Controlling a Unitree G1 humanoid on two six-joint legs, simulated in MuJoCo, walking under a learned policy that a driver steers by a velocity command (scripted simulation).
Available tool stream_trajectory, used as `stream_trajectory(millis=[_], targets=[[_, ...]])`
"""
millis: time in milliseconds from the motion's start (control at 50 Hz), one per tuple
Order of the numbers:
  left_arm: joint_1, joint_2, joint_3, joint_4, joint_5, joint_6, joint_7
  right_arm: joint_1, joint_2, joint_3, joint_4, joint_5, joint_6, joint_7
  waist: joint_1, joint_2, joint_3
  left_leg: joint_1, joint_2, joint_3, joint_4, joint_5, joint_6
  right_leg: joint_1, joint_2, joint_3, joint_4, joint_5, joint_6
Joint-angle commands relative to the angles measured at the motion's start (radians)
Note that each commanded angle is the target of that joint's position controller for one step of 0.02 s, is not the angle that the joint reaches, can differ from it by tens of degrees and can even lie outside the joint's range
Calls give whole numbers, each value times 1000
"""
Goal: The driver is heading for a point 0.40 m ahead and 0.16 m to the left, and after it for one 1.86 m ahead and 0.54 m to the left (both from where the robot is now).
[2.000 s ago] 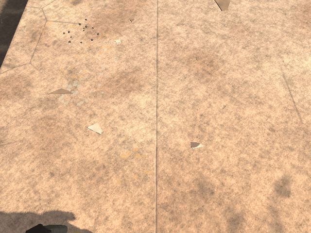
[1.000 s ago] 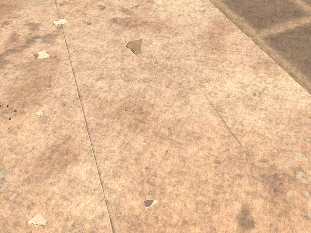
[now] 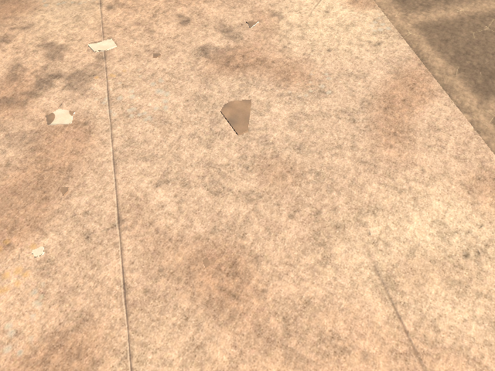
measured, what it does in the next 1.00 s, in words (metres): walks ahead, turning left: left foot, then right foot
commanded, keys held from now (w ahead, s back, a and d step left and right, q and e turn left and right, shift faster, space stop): q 0.28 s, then w+q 0.46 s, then q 0.02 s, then no key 0.24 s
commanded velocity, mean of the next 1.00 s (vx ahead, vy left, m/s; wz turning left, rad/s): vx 0.23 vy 0.00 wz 0.51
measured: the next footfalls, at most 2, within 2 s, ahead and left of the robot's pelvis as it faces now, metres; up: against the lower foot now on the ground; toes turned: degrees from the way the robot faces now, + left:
left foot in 0.26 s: +0.12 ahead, +0.14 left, +0.00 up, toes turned +12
right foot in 0.70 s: +0.31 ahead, -0.04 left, +0.00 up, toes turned +28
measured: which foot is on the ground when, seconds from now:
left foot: up 0.00-0.24, down 0.26-0.70, up 0.72-1.00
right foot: down 0.00-0.26, up 0.28-0.68, down 0.70-1.00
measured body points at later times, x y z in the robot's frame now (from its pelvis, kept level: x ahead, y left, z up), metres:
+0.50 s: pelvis +0.09 +0.05 +0.01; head +0.12 +0.08 +0.46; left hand +0.18 +0.37 -0.10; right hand +0.28 -0.20 -0.08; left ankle +0.08 +0.13 -0.74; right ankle +0.17 -0.11 -0.69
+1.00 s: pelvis +0.26 +0.07 +0.00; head +0.30 +0.08 +0.45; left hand +0.15 +0.33 -0.12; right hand +0.56 -0.06 -0.09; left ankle +0.28 +0.25 -0.70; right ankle +0.27 -0.06 -0.74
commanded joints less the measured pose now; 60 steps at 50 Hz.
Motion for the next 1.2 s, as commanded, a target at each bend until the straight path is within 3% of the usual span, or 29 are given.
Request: stream_trajectory(millis=[20,180,240,260,280,300,320,340,380,440,520,600,680,700,720,740,760,780,840,880,920,960,1020,1080,1100,1120,1140,1160,1200], targets=[[-66,153,43,-51,-5,-10,21,75,-34,-15,-68,-9,16,-2,-28,-152,-142,63,51,-12,-94,122,-7,72,-282,106,-179,391,-189],[-58,218,69,-9,-39,46,24,-72,-61,-29,-172,-9,37,44,18,-139,-114,115,36,65,-362,106,49,185,-334,51,-115,232,-160],[-53,211,72,11,-62,59,20,-38,-71,-42,-178,-12,40,48,-15,-122,-122,242,-12,104,-576,224,104,189,-301,5,36,223,-75],[13,180,67,36,-51,60,15,12,-129,-64,-169,-15,35,34,-21,-26,-154,372,-2,37,-666,471,146,132,-231,-48,182,151,-5],[4,130,50,-2,-3,53,9,59,-267,-97,-180,-19,31,10,-2,258,-191,582,222,-282,-657,916,273,-149,-89,-122,494,-229,95],[-69,126,44,-37,2,52,12,78,-245,-84,-191,-36,11,17,-50,252,-265,619,336,-497,-705,786,458,-334,18,47,722,-576,130],[-107,164,57,-37,-22,50,7,99,-201,-74,-180,-23,-15,30,-74,118,-268,623,297,-459,-750,544,445,-388,-5,155,792,-536,109],[-120,159,59,-42,-42,44,3,83,-175,-67,-168,-5,-34,31,-52,79,-226,606,245,-414,-775,267,386,-428,-31,180,758,-440,81],[-143,182,69,-37,-34,34,6,17,-129,-50,-177,12,-40,21,-31,65,-146,526,197,-392,-846,-40,324,-431,-57,192,639,-292,63],[-139,160,66,-24,-33,6,-1,8,-130,-45,-196,-12,-53,3,-17,82,-120,481,153,-361,-893,4,311,-360,-24,183,486,-152,70],[-173,121,49,-26,-34,-15,-11,37,-162,-57,-189,-4,-62,-3,-35,88,-108,421,118,-317,-872,60,302,-247,12,183,255,-78,92],[-191,140,48,-39,-47,-30,-24,66,-168,-58,-180,1,-56,6,-48,98,-88,353,118,-375,-848,-2,296,-157,31,189,152,-71,87],[-76,158,60,-7,-49,-53,-23,40,-120,-41,-183,1,-48,8,27,90,-100,258,64,-408,-742,-59,247,77,34,179,28,-21,54],[10,178,69,16,-44,-56,-17,31,-78,-28,-187,-3,-49,7,68,69,-122,175,22,-376,-647,-88,212,209,-13,210,6,-38,33],[149,232,83,41,-29,-55,-7,31,2,-3,-198,-11,-52,7,112,-78,-192,38,-64,-255,-360,-183,154,391,-196,403,-49,-185,-27],[218,321,99,62,-5,-48,-12,36,-3,-1,-262,15,-66,4,89,-310,-172,-234,-142,-138,-112,-251,127,469,-379,821,-193,-550,-158],[144,272,88,42,-16,-47,-13,60,-90,-20,-245,20,-70,2,64,-263,-91,-304,-60,-155,25,-186,110,400,-407,855,-211,-584,-191],[97,195,68,26,-23,-44,-9,39,-126,-33,-225,10,-65,3,61,-205,-32,-302,-41,-155,65,-102,96,345,-350,715,-190,-426,-166],[20,134,42,18,-17,-32,-1,32,-90,-35,-210,-10,-56,7,15,-160,-39,-184,-15,-122,32,25,57,239,-240,402,-154,229,-122],[29,156,47,35,-18,-29,3,19,-41,-19,-223,-14,-53,10,12,-166,-72,-120,-27,-66,-47,67,30,212,-211,282,-139,525,-139],[28,173,49,51,-26,-17,11,-17,-2,-2,-237,-16,-49,14,17,-161,-102,-53,-21,-30,-182,140,17,206,-193,208,-135,605,-142],[32,187,51,65,-36,-4,16,-59,17,10,-245,-17,-47,23,32,-166,-122,47,-22,7,-329,235,22,187,-177,158,-135,597,-131],[68,209,53,89,-49,7,12,-106,-12,2,-256,-16,-47,34,50,-169,-128,131,-40,25,-460,285,45,212,-197,167,-104,549,-124],[53,205,49,101,-67,9,8,-41,-49,-18,-234,-24,-49,32,-9,-139,-149,312,-70,39,-662,403,113,203,-179,171,26,506,-79],[89,175,38,112,-55,3,4,-2,-96,-32,-226,-32,-49,22,-25,-91,-187,448,-26,-6,-696,604,148,149,-130,140,127,436,-33],[119,117,12,88,-9,-6,0,67,-169,-41,-233,-57,-45,10,-23,69,-311,696,188,-221,-598,1072,238,-20,-61,91,342,61,32],[210,62,-15,106,-7,4,-6,50,-103,-12,-227,-62,-41,13,8,208,-429,755,357,-411,-616,1111,411,-109,-13,154,522,-523,84],[169,139,6,118,-32,27,-7,30,-29,7,-217,-43,-39,26,-13,126,-386,661,305,-390,-661,887,396,-125,-39,203,574,-574,103],[97,151,15,111,-40,55,8,-74,-40,9,-207,-32,-44,35,6,67,-222,519,215,-285,-716,660,313,-188,-60,186,564,-511,116]])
